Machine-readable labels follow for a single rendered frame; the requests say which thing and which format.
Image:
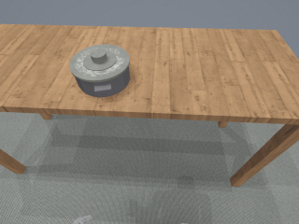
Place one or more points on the knob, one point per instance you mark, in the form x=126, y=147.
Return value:
x=98, y=55

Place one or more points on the lid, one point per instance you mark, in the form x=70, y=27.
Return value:
x=84, y=68

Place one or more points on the pot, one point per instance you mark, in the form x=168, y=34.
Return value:
x=105, y=88

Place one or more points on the robot left hand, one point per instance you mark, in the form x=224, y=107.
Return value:
x=83, y=220

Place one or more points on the table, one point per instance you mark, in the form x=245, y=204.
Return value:
x=210, y=74

